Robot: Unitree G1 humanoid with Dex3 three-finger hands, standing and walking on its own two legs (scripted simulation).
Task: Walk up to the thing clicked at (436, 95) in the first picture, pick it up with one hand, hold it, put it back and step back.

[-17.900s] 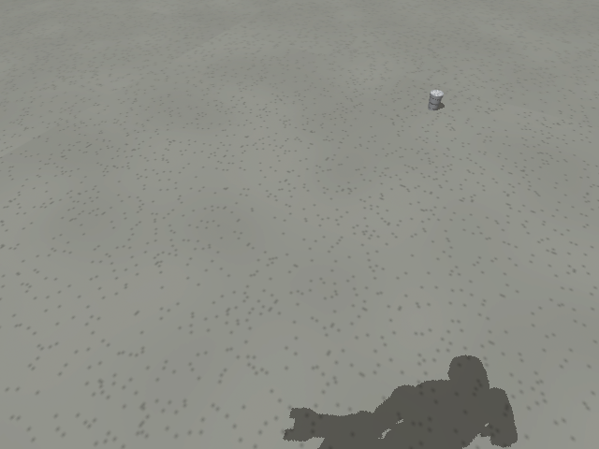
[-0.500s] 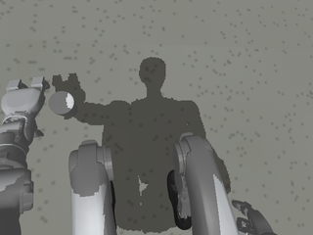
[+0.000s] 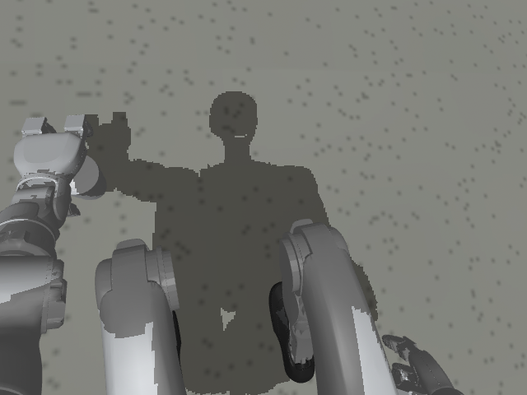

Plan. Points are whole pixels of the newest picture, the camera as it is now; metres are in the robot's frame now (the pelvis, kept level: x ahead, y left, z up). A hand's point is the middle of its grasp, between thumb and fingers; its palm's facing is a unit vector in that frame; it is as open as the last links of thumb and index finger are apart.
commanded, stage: approach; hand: left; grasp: from above
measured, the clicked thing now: (84, 180) +0.46 +0.29 -0.28
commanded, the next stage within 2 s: close in in 0.28 s
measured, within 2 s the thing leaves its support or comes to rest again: neither
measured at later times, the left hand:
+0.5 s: hand (41, 184) +0.43 +0.32 -0.18, palm faces -0.57 -0.12 -0.82, open 14.2 cm
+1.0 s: hand (75, 173) +0.46 +0.29 -0.24, palm faces -0.40 -0.07 -0.91, open 14.2 cm
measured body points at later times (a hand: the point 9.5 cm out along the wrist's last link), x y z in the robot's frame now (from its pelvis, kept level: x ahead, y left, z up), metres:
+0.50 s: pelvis +0.00 +0.00 +0.00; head +0.25 +0.05 +0.37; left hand +0.45 +0.32 -0.14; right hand +0.05 -0.26 -0.12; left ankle +0.08 +0.14 -0.30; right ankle +0.10 -0.13 -0.30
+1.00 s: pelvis +0.00 +0.01 -0.03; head +0.25 +0.09 +0.33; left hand +0.48 +0.29 -0.19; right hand +0.06 -0.27 -0.12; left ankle +0.08 +0.14 -0.30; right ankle +0.10 -0.12 -0.30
